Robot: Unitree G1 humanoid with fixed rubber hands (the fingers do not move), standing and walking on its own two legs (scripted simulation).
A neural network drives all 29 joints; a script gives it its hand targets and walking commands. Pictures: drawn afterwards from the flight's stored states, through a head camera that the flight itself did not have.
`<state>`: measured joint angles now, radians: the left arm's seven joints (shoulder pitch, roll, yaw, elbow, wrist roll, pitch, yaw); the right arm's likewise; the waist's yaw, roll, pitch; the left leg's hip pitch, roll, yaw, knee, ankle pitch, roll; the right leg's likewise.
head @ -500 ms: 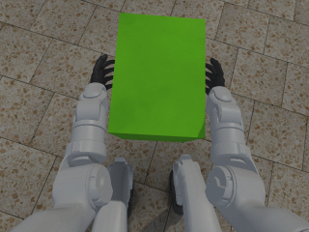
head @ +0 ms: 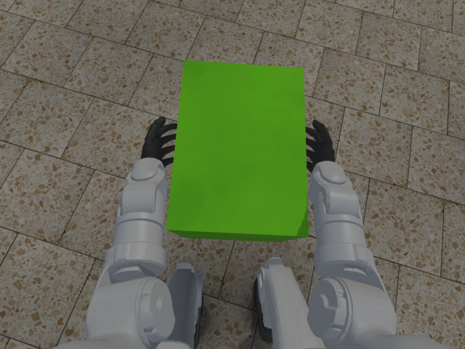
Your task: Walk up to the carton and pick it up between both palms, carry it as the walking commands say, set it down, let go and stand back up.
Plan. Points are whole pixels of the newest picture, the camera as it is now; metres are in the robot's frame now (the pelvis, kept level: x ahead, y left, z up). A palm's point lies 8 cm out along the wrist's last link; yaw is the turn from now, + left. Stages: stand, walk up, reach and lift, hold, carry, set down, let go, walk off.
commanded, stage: reach and lift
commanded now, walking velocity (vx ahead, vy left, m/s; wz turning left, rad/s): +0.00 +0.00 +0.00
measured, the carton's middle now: (236, 164) +0.43 -0.01 -0.11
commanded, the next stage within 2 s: none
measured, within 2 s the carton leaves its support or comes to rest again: neither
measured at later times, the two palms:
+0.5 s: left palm (140, 156) +0.40 +0.14 +0.03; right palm (340, 159) +0.39 -0.16 +0.03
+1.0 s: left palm (120, 148) +0.38 +0.14 +0.10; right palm (362, 152) +0.37 -0.16 +0.11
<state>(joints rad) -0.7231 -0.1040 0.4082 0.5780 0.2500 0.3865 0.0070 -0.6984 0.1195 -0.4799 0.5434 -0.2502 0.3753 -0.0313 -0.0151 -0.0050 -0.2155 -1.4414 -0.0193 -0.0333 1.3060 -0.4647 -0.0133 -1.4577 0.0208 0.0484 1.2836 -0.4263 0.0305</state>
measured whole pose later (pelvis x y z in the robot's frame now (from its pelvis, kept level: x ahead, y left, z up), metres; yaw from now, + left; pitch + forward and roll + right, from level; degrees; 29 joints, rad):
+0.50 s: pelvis +0.01 +0.00 +0.07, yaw +1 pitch +25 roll +0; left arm -0.60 -0.14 0.41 0.52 0.30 0.40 -0.03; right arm -0.58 0.17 -0.47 0.48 -0.30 0.39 -0.01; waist -0.02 0.00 -0.14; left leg -1.08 -0.02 -0.05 1.00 -0.37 -0.01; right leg -1.09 0.01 0.04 0.98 -0.34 0.02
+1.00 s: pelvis +0.03 +0.00 +0.12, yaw +1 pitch +15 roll +0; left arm -0.46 -0.18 0.38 0.43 0.32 0.44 -0.05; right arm -0.45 0.21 -0.44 0.39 -0.34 0.43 0.02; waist -0.02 0.00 -0.06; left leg -0.68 -0.02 -0.05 0.68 -0.26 -0.01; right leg -0.69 0.00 0.04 0.66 -0.23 0.02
